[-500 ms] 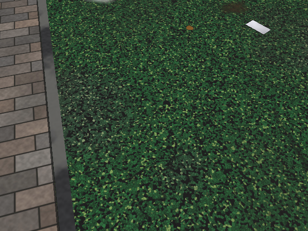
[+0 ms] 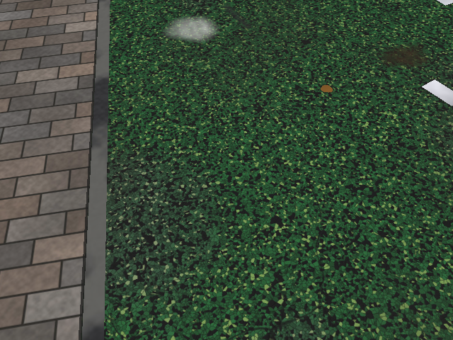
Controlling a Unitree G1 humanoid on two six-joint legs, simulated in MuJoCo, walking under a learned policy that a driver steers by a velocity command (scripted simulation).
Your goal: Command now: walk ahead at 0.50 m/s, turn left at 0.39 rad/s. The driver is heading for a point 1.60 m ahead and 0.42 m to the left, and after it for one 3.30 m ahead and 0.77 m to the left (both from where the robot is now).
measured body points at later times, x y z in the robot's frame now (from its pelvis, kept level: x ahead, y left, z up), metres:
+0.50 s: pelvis +0.28 +0.08 +0.00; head +0.31 +0.10 +0.45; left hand +0.39 +0.39 -0.09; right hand +0.44 -0.17 -0.11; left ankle +0.26 +0.14 -0.75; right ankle +0.43 -0.09 -0.67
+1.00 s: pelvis +0.56 +0.12 +0.00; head +0.59 +0.12 +0.45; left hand +0.44 +0.37 -0.12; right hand +0.85 -0.01 -0.09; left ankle +0.56 +0.30 -0.68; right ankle +0.59 +0.02 -0.75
